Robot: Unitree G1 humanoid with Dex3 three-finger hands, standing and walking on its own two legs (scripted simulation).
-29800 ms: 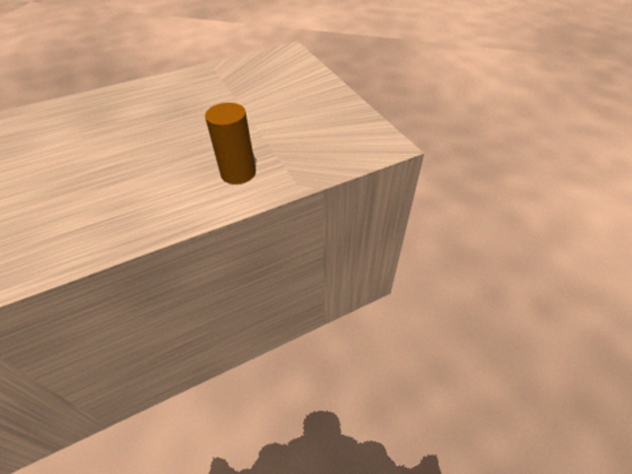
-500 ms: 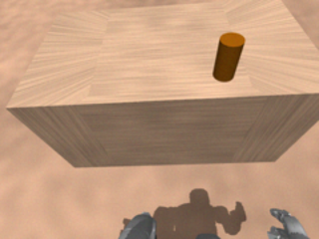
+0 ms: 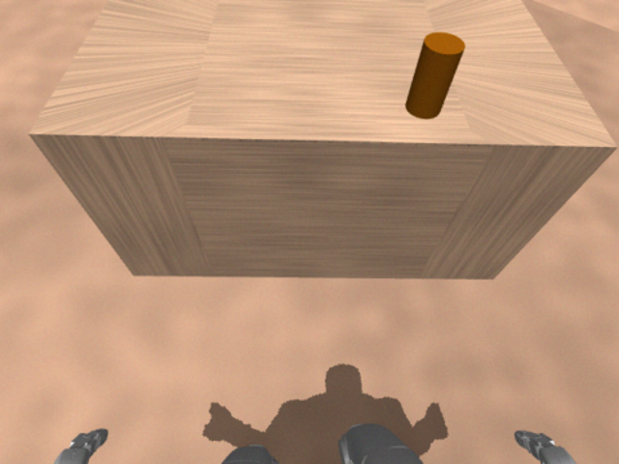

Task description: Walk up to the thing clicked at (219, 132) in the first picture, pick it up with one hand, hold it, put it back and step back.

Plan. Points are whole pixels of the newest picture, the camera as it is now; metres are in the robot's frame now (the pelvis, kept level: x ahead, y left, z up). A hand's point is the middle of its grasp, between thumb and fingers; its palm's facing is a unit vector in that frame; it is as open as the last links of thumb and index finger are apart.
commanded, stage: step back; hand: right
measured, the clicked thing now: (432, 77) +0.87 -0.27 -0.04
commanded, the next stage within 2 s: stand in 1.58 s
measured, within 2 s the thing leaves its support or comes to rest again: neither
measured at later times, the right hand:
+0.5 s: hand out of the picture -0.08 -0.28 -0.17, palm faces -0.09 +0.92 -0.38, open 7.4 cm
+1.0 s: hand out of the picture -0.15 -0.27 -0.15, palm faces -0.04 +0.93 -0.37, open 7.4 cm
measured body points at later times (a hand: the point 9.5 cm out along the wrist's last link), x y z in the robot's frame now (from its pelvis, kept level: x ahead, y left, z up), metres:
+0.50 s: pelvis -0.17 -0.01 -0.01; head -0.12 -0.02 +0.43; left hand -0.08 +0.32 -0.11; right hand -0.07 -0.32 -0.14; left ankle -0.19 +0.11 -0.73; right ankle -0.11 -0.13 -0.73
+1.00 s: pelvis -0.23 -0.01 +0.00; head -0.23 -0.01 +0.45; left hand -0.19 +0.30 -0.13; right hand -0.15 -0.32 -0.12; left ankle -0.20 +0.11 -0.73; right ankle -0.22 -0.14 -0.73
